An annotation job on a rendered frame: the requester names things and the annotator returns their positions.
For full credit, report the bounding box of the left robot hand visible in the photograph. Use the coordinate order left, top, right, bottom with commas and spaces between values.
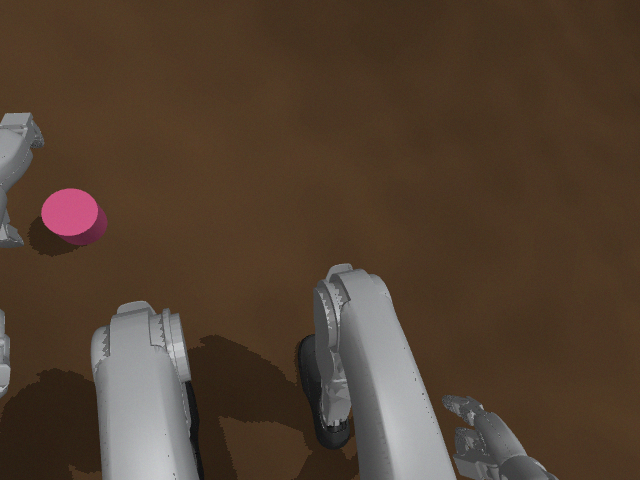
0, 113, 44, 248

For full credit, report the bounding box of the tin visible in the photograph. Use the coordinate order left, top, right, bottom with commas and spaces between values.
41, 189, 107, 245

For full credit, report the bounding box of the right robot hand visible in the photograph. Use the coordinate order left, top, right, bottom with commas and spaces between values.
442, 395, 528, 480

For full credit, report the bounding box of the right robot foot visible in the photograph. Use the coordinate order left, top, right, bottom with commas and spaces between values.
298, 334, 350, 450

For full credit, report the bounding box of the left robot foot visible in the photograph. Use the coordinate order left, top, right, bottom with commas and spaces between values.
185, 381, 204, 480

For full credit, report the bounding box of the right robot arm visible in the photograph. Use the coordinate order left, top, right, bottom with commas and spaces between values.
499, 455, 559, 480

